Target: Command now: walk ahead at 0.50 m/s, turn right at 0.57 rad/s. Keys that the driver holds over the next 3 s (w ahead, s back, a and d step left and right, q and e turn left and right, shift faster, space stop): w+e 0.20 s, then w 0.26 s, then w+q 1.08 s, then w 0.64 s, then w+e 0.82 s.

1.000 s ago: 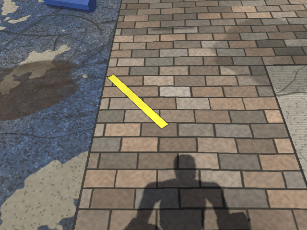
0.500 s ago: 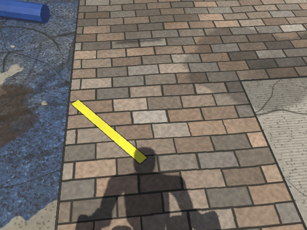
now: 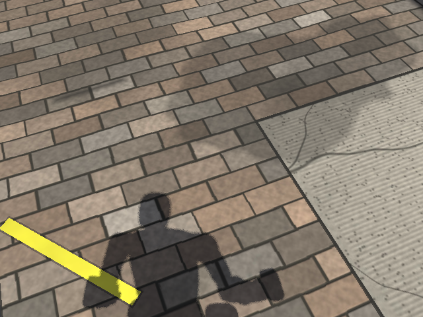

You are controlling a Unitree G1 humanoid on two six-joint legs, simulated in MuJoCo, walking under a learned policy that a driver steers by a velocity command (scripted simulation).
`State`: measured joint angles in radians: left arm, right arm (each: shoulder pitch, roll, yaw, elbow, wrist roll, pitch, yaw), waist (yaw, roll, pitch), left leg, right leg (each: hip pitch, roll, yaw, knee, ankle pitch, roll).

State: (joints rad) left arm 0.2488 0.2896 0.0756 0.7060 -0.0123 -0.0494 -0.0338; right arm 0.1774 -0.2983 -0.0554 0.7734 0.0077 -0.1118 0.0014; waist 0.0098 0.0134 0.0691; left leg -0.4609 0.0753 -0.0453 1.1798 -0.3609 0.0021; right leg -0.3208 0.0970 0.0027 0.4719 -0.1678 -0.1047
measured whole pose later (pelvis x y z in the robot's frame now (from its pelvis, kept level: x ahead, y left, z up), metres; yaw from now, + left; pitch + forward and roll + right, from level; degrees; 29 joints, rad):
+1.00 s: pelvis +0.53 -0.03 +0.01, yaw +1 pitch +1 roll -1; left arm 0.24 0.25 0.06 0.73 0.01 -0.09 -0.01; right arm 0.28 -0.33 -0.07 0.76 0.03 -0.03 0.00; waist 0.01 0.05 0.01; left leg -0.56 0.06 -0.05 1.13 -0.31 0.00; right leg -0.20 0.02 -0.07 0.37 -0.19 -0.03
